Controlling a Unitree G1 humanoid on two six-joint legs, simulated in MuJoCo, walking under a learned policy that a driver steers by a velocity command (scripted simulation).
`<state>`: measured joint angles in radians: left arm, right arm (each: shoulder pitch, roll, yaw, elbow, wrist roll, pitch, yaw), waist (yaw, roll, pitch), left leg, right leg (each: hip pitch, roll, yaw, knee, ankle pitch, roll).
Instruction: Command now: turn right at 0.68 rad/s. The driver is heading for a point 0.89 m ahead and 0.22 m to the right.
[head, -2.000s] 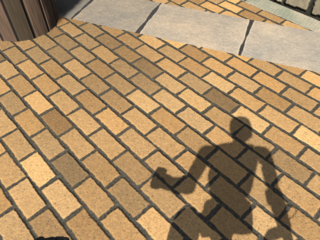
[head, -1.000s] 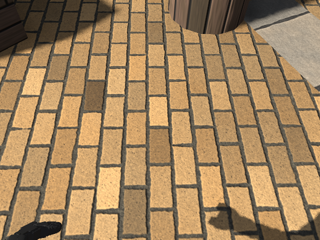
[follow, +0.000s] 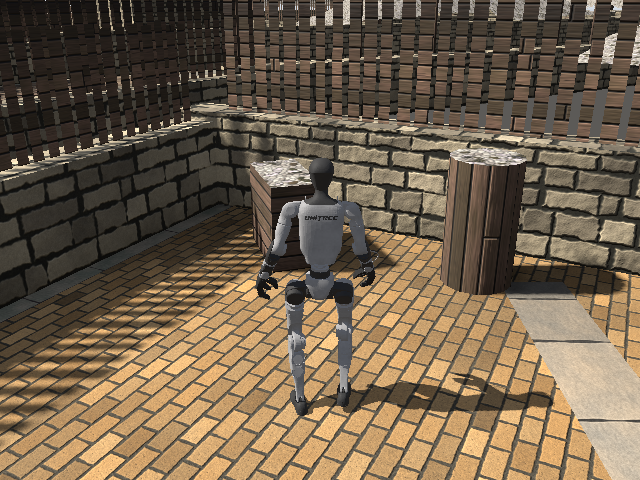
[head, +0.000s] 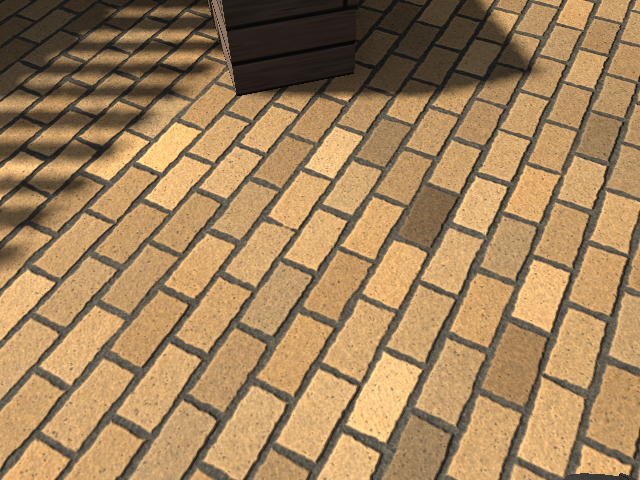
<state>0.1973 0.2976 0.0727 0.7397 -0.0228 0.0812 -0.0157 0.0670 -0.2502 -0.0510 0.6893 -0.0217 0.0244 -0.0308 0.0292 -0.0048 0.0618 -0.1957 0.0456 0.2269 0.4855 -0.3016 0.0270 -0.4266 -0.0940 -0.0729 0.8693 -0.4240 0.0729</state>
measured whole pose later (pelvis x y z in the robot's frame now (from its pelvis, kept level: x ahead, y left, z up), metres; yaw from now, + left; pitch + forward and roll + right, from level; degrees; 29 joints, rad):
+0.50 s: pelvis +0.05 -0.05 +0.01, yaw -27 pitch +3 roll +3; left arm 0.22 0.34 0.08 0.60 -0.03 0.02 0.03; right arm 0.06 -0.32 -0.09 0.72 0.02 -0.05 0.01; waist 0.02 0.02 0.02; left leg -0.46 -0.06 -0.14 0.67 -0.30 -0.08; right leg -0.25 0.10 0.25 0.48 -0.27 -0.07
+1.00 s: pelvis +0.28 -0.18 -0.02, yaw -22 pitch +4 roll -2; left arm -0.02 0.25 0.02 0.51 -0.03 -0.14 -0.01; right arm 0.59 -0.23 -0.04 0.85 0.04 -0.06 0.00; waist -0.13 0.02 0.01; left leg -0.07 -0.01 -0.29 0.63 -0.52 0.02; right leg -0.45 0.02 0.05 0.55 -0.17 0.03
